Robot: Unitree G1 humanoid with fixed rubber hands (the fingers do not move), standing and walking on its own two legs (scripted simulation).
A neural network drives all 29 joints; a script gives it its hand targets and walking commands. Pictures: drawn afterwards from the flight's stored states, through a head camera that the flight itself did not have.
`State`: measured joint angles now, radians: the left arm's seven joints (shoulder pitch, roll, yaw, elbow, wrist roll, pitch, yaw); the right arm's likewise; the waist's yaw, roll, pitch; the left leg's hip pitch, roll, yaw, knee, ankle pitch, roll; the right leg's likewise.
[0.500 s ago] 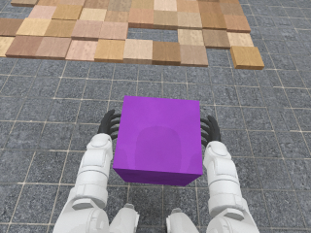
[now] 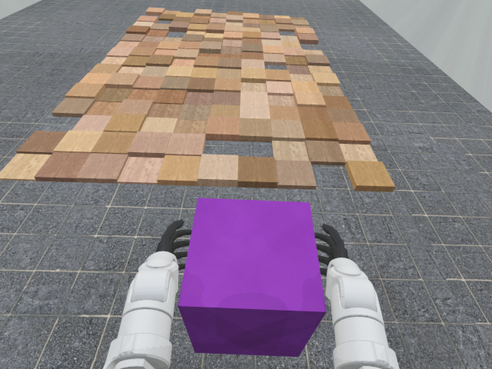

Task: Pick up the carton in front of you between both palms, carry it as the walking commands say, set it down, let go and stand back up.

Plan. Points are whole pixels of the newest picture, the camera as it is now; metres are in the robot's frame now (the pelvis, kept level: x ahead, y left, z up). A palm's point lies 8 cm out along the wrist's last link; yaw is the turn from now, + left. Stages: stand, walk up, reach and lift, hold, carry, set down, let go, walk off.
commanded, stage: reach and lift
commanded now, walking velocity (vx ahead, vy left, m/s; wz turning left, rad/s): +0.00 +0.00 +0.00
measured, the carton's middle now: (250, 280) +0.30 +0.00 -0.05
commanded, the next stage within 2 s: hold in 0.90 s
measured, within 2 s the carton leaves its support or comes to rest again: neither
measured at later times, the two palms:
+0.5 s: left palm (164, 255) +0.29 +0.15 +0.03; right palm (336, 262) +0.29 -0.15 +0.03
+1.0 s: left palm (163, 251) +0.29 +0.15 +0.05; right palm (340, 257) +0.29 -0.15 +0.05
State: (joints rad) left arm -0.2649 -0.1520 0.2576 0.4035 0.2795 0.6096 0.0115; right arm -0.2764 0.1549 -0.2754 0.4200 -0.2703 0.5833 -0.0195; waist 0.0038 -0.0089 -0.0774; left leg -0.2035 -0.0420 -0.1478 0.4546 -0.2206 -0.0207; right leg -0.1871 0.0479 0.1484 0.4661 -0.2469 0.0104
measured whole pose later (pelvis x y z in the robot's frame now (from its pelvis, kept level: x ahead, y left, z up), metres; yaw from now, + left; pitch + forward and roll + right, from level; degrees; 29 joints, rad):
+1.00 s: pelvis +0.01 +0.00 +0.01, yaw +0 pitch -5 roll +0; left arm -0.23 -0.15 0.20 0.24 0.26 0.73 0.01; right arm -0.25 0.15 -0.21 0.25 -0.26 0.71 -0.01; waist 0.00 -0.01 -0.02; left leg -0.08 -0.03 -0.14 0.36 -0.19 -0.02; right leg -0.06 0.04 0.14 0.36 -0.21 0.01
